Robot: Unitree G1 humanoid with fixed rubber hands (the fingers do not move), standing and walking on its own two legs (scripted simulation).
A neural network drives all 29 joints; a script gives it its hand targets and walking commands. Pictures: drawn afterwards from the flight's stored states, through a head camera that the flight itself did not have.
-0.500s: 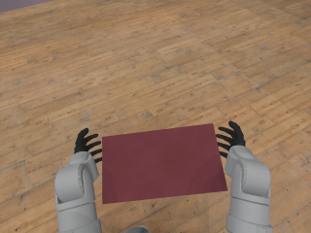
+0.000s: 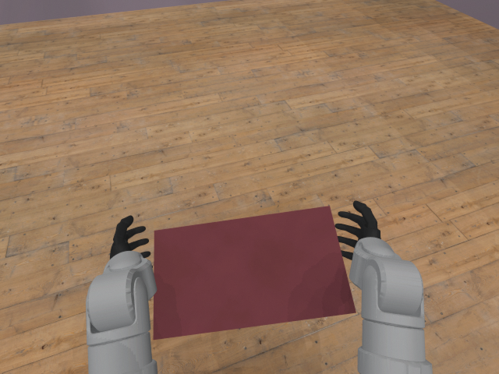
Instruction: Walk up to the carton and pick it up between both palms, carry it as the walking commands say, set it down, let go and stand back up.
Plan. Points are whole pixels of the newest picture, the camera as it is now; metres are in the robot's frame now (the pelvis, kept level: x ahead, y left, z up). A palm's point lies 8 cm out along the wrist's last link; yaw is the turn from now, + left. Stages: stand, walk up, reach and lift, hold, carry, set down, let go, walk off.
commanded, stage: carry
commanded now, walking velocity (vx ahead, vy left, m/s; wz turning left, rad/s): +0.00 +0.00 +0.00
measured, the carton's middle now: (251, 275) +0.29 +0.02 -0.03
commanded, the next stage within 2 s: none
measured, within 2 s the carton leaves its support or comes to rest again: neither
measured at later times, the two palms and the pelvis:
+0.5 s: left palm (138, 250) +0.29 +0.19 +0.06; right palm (375, 246) +0.28 -0.17 +0.09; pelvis -0.01 +0.00 +0.00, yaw +0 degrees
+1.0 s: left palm (154, 249) +0.28 +0.16 +0.08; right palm (396, 249) +0.28 -0.19 +0.09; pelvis -0.02 -0.02 +0.00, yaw +0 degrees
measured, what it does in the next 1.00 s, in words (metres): steps on the spot: right foot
